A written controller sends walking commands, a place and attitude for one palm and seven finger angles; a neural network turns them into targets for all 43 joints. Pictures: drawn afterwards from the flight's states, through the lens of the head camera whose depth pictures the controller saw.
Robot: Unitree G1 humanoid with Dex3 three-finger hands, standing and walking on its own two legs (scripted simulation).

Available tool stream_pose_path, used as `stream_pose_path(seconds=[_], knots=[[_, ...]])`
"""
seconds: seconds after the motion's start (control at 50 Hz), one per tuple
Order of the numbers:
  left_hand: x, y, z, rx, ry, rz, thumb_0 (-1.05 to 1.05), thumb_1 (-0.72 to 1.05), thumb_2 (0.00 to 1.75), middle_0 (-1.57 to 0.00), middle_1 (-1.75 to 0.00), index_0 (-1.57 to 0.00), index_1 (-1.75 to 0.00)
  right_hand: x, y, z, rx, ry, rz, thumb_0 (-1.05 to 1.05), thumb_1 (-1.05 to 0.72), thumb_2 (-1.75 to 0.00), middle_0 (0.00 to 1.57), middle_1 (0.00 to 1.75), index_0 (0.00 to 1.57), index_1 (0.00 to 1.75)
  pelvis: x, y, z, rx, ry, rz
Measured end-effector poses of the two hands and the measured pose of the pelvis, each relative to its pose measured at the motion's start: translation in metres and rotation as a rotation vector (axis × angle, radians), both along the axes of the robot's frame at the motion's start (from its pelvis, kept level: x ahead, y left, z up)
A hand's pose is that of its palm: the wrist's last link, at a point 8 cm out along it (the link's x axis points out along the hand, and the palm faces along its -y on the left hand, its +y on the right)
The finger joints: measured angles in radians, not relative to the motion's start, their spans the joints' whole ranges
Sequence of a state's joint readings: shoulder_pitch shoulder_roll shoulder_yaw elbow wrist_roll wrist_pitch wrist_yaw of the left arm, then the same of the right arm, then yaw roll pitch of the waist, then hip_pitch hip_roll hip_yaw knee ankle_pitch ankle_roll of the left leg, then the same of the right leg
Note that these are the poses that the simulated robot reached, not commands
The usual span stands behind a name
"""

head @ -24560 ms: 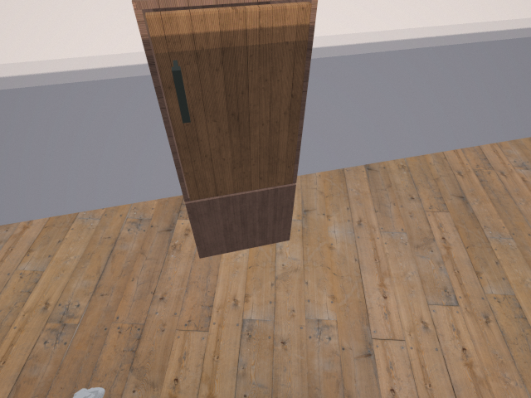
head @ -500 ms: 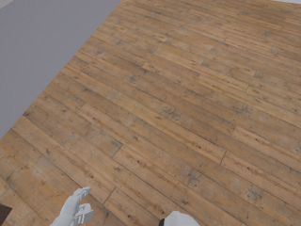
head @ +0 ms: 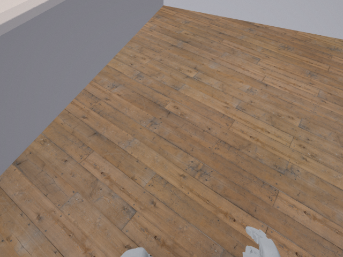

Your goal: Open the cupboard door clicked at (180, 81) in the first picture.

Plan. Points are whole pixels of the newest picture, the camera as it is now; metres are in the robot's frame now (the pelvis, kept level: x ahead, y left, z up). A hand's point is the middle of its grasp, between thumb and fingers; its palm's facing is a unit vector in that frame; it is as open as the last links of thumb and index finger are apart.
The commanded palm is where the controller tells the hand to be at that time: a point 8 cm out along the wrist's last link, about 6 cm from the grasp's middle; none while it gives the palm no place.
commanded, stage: walk to a spot facing it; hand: left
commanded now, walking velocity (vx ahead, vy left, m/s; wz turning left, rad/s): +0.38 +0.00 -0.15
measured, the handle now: out of the picture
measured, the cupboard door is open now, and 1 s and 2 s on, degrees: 46 46 46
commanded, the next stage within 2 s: turn to face it in 0.50 s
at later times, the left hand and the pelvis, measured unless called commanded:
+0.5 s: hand (142, 171) +0.38 +0.13 -0.14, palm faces -0.09 -0.96 -0.25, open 7.3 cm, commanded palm none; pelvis +0.23 -0.06 +0.01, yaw -4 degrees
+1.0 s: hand (140, 159) +0.43 +0.16 -0.17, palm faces +0.18 -0.96 -0.19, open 7.3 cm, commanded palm none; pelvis +0.40 -0.04 +0.00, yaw +8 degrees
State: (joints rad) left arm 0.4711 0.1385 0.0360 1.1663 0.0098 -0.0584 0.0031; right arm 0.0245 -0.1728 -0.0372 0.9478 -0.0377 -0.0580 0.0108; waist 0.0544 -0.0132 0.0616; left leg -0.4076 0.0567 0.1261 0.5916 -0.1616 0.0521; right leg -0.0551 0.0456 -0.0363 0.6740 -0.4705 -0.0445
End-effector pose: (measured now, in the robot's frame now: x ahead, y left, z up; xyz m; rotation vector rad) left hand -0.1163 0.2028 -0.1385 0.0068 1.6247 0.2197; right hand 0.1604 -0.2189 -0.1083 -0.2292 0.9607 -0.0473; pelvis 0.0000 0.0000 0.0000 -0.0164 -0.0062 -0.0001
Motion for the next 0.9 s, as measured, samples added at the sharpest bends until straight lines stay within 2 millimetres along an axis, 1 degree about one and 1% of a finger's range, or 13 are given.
stream_pose_path(seconds=[0.04,0.08,0.12,0.2,0.28,0.36,0.44,0.5,0.58,0.68,0.78,0.84,0.9], knots=[[0.025,0.006,-0.003,-0.010,0.000,-0.021,0.01,0.91,0.90,-0.20,-0.30,-0.20,-0.30,0.003,0.002,-0.001,-0.006,0.009,-0.022,0.00,-0.91,-0.90,0.20,0.30,0.20,0.29,0.016,0.005,0.001,0.010,-0.007,-0.014],[0.062,0.014,-0.002,-0.009,-0.041,-0.042,0.01,0.91,0.90,-0.20,-0.30,-0.20,-0.30,-0.006,0.003,-0.002,-0.011,0.063,-0.053,0.00,-0.91,-0.90,0.20,0.30,0.20,0.29,0.032,0.007,0.006,0.015,-0.005,-0.016],[0.107,0.020,0.001,-0.003,-0.111,-0.060,0.01,0.91,0.90,-0.20,-0.30,-0.20,-0.30,-0.023,0.003,-0.004,-0.013,0.149,-0.083,0.00,-0.91,-0.89,0.20,0.30,0.20,0.29,0.049,0.009,0.012,0.016,-0.001,-0.016],[0.204,0.027,0.013,0.017,-0.261,-0.113,0.01,0.92,0.90,-0.20,-0.30,-0.20,-0.30,-0.059,-0.013,-0.003,-0.036,0.317,-0.174,-0.01,-0.94,-0.89,0.21,0.30,0.21,0.29,0.083,0.009,0.022,0.014,0.009,-0.025],[0.293,0.034,0.024,0.064,-0.347,-0.194,0.02,0.94,0.90,-0.20,-0.30,-0.20,-0.30,-0.090,-0.022,-0.002,-0.022,0.468,-0.250,-0.01,-0.94,-0.89,0.20,0.30,0.20,0.29,0.120,-0.001,0.024,0.019,0.015,-0.044],[0.383,0.023,0.030,0.095,-0.410,-0.289,0.02,0.94,0.90,-0.20,-0.30,-0.19,-0.30,-0.108,-0.026,-0.005,0.015,0.597,-0.320,0.00,-0.92,-0.90,0.20,0.30,0.20,0.29,0.162,-0.019,0.019,0.029,0.021,-0.068],[0.461,-0.001,0.025,0.122,-0.505,-0.347,0.01,0.93,0.90,-0.19,-0.30,-0.19,-0.30,-0.105,-0.033,-0.017,0.063,0.711,-0.363,0.00,-0.91,-0.90,0.20,0.30,0.20,0.29,0.206,-0.045,0.003,0.038,0.020,-0.075],[0.486,-0.020,0.027,0.115,-0.530,-0.327,0.01,0.92,0.90,-0.19,-0.30,-0.19,-0.30,-0.070,-0.042,-0.019,0.075,0.715,-0.365,0.00,-0.91,-0.90,0.20,0.30,0.20,0.29,0.232,-0.055,0.006,0.024,0.008,-0.064],[0.488,-0.043,0.025,0.070,-0.467,-0.292,0.00,0.92,0.90,-0.20,-0.30,-0.20,-0.30,0.018,-0.057,-0.016,0.068,0.580,-0.338,0.01,-0.91,-0.90,0.20,0.30,0.20,0.29,0.267,-0.063,0.017,0.021,0.012,-0.051],[0.488,-0.035,0.021,0.087,-0.398,-0.209,-0.02,0.97,0.90,-0.20,-0.30,-0.20,-0.30,0.139,-0.067,-0.013,0.048,0.398,-0.253,0.01,-0.92,-0.90,0.20,0.30,0.20,0.29,0.309,-0.065,0.021,0.008,0.016,-0.015],[0.481,-0.027,0.000,0.055,-0.295,-0.125,-0.01,0.95,0.90,-0.20,-0.30,-0.20,-0.30,0.240,-0.076,-0.011,-0.025,0.294,-0.154,0.02,-0.95,-0.90,0.20,0.30,0.20,0.29,0.353,-0.053,0.011,-0.007,-0.003,0.036],[0.483,-0.019,-0.019,0.039,-0.237,-0.079,0.00,0.93,0.90,-0.20,-0.30,-0.20,-0.30,0.290,-0.076,-0.016,-0.075,0.218,-0.104,0.01,-0.94,-0.90,0.20,0.30,0.20,0.29,0.377,-0.041,-0.006,-0.024,-0.005,0.050],[0.497,-0.010,-0.022,0.055,-0.227,-0.054,0.01,0.93,0.90,-0.20,-0.30,-0.20,-0.30,0.320,-0.073,-0.013,-0.102,0.198,-0.062,0.00,-0.93,-0.90,0.20,0.30,0.20,0.29,0.388,-0.040,-0.007,-0.013,0.002,0.083]])
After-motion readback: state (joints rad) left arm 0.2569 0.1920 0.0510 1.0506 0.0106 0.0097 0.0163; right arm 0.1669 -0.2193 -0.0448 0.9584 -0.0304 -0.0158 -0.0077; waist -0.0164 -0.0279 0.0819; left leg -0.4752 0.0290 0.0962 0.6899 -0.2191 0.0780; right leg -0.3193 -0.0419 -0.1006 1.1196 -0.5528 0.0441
